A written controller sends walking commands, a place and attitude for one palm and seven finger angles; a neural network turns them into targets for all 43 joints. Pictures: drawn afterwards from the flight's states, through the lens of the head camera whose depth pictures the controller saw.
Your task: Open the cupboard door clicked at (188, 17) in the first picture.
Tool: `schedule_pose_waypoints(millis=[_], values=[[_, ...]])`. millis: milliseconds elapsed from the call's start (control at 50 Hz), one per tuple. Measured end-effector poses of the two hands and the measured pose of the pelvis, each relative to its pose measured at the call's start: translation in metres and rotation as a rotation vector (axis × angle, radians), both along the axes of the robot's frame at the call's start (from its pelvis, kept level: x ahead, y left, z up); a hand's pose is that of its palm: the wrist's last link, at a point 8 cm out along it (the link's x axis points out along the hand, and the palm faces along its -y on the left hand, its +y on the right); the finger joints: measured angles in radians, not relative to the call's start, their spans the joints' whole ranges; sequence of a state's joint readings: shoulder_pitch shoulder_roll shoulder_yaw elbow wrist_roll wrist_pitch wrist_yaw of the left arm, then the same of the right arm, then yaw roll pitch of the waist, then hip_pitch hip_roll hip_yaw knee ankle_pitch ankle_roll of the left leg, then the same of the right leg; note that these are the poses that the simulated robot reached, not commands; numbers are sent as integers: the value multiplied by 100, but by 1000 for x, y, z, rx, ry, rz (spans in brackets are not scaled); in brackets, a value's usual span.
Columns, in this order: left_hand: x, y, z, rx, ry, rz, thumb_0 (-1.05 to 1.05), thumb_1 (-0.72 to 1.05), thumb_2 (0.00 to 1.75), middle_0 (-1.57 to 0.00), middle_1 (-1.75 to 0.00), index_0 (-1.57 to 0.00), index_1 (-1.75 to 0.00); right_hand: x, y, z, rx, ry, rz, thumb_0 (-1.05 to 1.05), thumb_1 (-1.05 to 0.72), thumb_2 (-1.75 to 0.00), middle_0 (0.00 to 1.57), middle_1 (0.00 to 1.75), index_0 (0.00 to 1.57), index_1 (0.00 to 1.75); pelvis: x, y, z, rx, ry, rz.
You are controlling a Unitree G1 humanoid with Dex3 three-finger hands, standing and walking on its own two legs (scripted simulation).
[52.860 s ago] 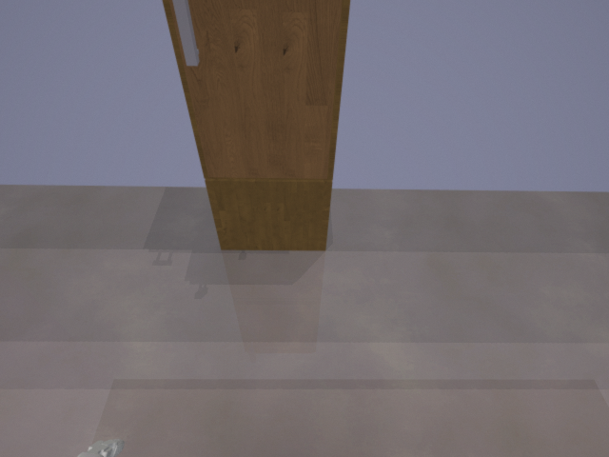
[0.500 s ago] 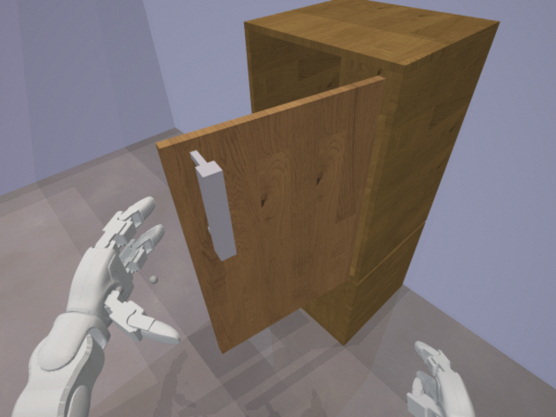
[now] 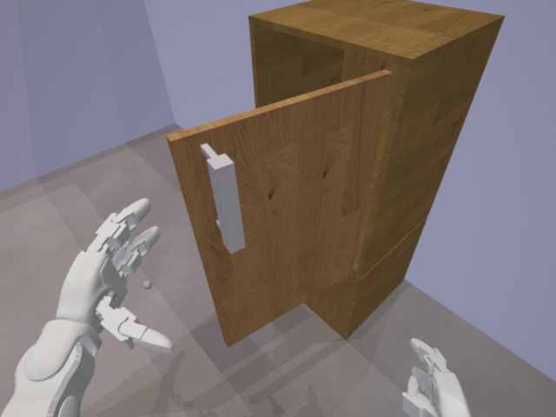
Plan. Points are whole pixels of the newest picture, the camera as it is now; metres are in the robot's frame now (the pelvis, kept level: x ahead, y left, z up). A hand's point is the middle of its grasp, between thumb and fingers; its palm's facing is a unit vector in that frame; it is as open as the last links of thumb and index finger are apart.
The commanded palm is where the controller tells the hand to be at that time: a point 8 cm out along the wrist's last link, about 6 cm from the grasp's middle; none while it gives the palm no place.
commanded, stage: draw the hand back to the body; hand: left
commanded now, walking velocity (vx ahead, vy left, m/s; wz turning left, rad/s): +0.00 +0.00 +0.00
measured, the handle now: (221, 199) +0.38 +0.12 +0.15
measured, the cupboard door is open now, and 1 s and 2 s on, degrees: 80 80 80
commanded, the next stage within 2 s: step back with the hand held close in 1.36 s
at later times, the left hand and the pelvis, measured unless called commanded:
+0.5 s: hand (91, 304) +0.20 +0.24 +0.14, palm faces +0.33 -0.90 -0.28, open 14.7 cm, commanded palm +0.16 +0.28 +0.16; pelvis -0.01 +0.01 +0.01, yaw +0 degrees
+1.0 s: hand (75, 274) +0.23 +0.27 +0.15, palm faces +0.41 -0.82 -0.40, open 8.9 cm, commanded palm +0.18 +0.31 +0.17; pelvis +0.03 +0.01 +0.01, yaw -2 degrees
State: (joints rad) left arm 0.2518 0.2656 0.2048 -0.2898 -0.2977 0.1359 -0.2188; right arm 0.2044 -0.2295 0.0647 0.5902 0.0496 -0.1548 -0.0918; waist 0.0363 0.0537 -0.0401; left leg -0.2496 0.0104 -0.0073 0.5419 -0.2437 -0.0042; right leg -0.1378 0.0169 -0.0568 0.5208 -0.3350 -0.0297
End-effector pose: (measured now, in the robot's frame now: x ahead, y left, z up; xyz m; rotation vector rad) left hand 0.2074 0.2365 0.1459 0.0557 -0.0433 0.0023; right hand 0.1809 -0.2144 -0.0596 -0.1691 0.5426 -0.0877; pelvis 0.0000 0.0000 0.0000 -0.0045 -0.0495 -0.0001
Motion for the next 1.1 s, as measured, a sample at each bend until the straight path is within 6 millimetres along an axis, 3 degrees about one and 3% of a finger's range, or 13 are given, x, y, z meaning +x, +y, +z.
schedule_pose_waypoints(millis=[140,300,380,520,700,860,1100], values=[[-13,21,3,5,-5,52,-1,-50,30,-16,-30,-16,-30,-6,2,1,-4,5,2,2,-91,-90,21,30,20,30,-2,1,1,-4,-7,0],[-29,23,6,13,-10,27,-1,-47,32,-15,-30,-15,-30,-3,1,6,-22,-29,12,2,-91,-90,21,30,20,30,-6,5,1,-9,-15,9],[-37,29,13,160,-51,175,-1,-40,35,-16,-30,-16,-30,-3,3,9,-42,-26,19,2,-91,-90,21,30,20,30,-9,5,3,-13,-23,4],[-47,45,9,256,-53,349,-1,-19,43,-17,-30,-17,-30,-9,8,-2,-51,74,30,1,-91,-90,21,30,20,30,-8,7,7,-11,-24,-3],[-36,55,19,323,-87,389,0,11,56,-18,-30,-18,-30,-9,12,-15,-34,158,13,2,-91,-90,21,30,20,30,8,13,10,-2,-26,-14],[-21,65,20,357,-73,396,0,39,68,-19,-30,-19,-30,5,8,-12,-27,161,-14,2,-91,-90,21,30,20,30,22,14,10,2,-16,-29],[-16,75,24,382,-53,448,1,77,85,-21,-30,-21,-30,27,-1,-9,-42,161,-10,1,-91,-90,21,30,20,30,34,11,10,4,3,-27]])
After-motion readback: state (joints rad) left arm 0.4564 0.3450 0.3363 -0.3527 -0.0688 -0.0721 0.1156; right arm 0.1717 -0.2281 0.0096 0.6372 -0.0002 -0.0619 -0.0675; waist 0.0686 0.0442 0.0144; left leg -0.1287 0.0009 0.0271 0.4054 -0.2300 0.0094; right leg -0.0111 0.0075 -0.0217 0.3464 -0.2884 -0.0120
